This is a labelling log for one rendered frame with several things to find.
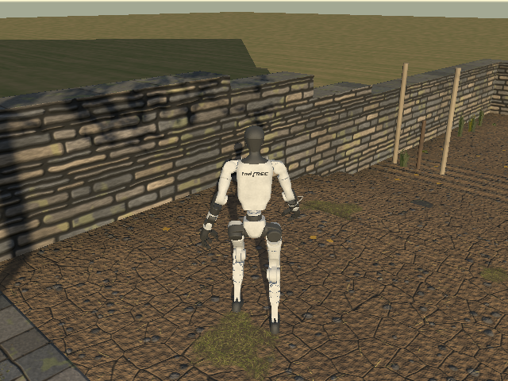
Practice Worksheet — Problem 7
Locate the right robot hand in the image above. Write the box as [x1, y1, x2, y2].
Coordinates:
[282, 207, 300, 221]

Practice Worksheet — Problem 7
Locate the robot right foot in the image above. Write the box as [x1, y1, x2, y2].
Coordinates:
[269, 314, 280, 334]

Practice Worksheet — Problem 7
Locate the right robot thigh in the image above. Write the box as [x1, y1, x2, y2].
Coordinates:
[265, 222, 282, 283]

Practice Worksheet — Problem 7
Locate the left robot hand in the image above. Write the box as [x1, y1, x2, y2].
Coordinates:
[200, 227, 218, 249]

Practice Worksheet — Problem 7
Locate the robot left upper arm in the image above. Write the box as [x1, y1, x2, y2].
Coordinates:
[215, 160, 238, 205]

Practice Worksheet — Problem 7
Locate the left robot forearm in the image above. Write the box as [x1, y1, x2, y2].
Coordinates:
[203, 193, 222, 230]

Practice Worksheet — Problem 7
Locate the right robot forearm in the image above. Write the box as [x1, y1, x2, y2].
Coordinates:
[287, 189, 299, 211]

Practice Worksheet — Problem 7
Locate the robot right upper arm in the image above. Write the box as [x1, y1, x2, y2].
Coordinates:
[271, 160, 295, 202]

